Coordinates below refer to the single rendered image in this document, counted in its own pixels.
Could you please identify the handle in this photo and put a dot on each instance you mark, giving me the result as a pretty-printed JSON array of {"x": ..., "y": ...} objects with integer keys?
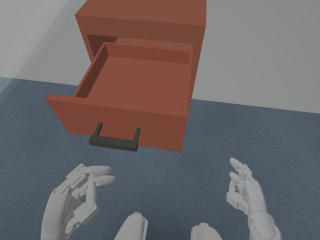
[{"x": 114, "y": 143}]

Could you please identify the right robot forearm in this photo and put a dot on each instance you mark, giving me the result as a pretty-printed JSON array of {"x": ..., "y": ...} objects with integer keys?
[{"x": 262, "y": 227}]

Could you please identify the left robot hand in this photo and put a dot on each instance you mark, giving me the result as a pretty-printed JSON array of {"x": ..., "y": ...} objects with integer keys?
[{"x": 57, "y": 223}]

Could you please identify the drawer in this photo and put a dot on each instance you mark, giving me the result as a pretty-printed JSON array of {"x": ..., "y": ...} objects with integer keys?
[{"x": 128, "y": 87}]

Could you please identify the right robot hand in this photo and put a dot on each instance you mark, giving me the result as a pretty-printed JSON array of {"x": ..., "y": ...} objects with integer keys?
[{"x": 250, "y": 198}]

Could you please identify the cabinet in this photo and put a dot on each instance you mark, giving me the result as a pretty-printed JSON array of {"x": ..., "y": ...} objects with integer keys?
[{"x": 175, "y": 24}]

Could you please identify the right robot thigh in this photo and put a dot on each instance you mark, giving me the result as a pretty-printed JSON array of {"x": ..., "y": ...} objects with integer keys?
[{"x": 204, "y": 232}]

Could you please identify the left robot shin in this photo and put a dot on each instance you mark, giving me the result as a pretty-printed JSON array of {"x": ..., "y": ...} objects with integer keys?
[{"x": 137, "y": 213}]

